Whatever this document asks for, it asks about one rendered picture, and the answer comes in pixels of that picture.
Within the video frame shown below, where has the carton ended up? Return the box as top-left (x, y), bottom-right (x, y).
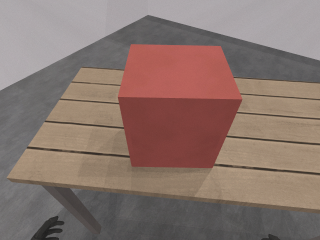
top-left (118, 44), bottom-right (243, 168)

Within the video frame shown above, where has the robot left hand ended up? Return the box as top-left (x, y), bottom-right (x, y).
top-left (31, 216), bottom-right (65, 240)

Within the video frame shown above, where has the table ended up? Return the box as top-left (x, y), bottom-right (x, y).
top-left (7, 66), bottom-right (320, 240)

